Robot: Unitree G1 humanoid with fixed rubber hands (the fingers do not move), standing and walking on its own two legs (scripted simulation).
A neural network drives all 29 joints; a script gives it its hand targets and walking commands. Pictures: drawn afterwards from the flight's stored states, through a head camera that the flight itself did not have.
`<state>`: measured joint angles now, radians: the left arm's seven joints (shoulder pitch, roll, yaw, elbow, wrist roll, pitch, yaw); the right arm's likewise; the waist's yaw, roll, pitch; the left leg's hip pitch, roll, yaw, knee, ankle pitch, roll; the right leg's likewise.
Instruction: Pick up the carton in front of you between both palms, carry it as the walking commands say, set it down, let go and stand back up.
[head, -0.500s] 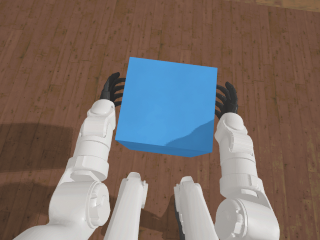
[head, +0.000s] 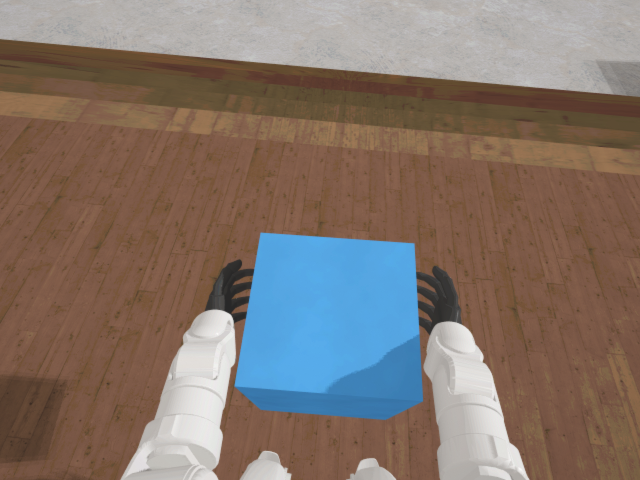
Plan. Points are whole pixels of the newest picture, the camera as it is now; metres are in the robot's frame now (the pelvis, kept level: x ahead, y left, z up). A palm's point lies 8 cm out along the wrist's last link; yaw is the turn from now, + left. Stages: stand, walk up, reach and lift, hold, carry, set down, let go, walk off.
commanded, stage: reach and lift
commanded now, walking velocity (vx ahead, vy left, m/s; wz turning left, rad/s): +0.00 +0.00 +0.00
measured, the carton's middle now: (329, 335) +0.35 +0.00 -0.11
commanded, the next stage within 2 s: hold in 1.44 s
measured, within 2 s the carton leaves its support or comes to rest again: neither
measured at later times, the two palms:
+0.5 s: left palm (197, 300) +0.31 +0.14 +0.09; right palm (492, 303) +0.32 -0.15 +0.10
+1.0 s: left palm (193, 293) +0.31 +0.15 +0.11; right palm (495, 299) +0.32 -0.15 +0.11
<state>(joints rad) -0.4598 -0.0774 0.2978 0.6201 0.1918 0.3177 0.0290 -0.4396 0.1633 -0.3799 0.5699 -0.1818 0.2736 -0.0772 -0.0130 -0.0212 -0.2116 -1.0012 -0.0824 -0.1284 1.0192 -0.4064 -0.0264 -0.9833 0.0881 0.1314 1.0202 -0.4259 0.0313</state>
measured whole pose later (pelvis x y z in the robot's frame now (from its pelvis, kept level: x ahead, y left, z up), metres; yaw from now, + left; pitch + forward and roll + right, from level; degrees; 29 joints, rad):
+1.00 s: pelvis +0.02 +0.00 +0.08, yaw +0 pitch -4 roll +0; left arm -0.31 -0.16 0.27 0.37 0.30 0.65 0.00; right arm -0.34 0.17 -0.32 0.39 -0.31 0.60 0.00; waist 0.00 -0.01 -0.01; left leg -0.16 -0.05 -0.13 0.42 -0.20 -0.01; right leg -0.15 0.04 0.15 0.43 -0.22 0.01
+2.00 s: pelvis +0.02 +0.00 +0.08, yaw +0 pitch -7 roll +0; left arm -0.31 -0.16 0.25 0.28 0.30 0.77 0.00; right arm -0.33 0.17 -0.28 0.30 -0.31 0.73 0.01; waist 0.00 -0.01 0.00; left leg -0.06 -0.04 -0.12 0.36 -0.18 -0.01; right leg -0.05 0.04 0.14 0.37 -0.20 0.01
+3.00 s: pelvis +0.35 -0.07 +0.06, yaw +0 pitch +5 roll -1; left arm -0.19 -0.14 0.09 -0.30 0.12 1.23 0.09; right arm -0.21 0.12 -0.15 -0.32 -0.10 1.22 -0.10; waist -0.01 0.04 -0.11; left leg -0.27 0.11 0.07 0.97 -0.48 -0.02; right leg -0.44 -0.04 -0.25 0.57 -0.21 -0.09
